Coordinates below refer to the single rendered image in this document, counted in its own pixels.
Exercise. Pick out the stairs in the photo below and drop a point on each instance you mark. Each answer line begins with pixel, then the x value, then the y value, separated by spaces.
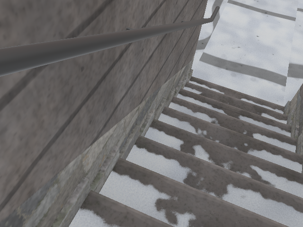
pixel 215 157

